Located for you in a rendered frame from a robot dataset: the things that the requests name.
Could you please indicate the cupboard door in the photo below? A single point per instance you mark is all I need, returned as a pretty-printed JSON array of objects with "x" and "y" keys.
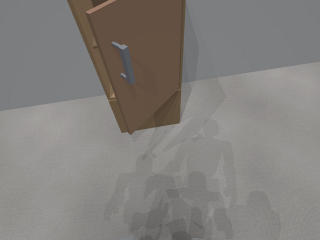
[{"x": 152, "y": 31}]

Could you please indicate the handle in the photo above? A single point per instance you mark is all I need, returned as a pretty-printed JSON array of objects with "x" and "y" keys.
[{"x": 126, "y": 61}]

